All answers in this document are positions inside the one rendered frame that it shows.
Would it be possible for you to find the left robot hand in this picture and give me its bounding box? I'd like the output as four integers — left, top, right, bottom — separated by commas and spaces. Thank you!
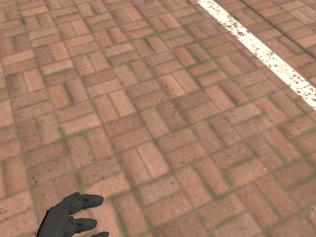
35, 192, 110, 237

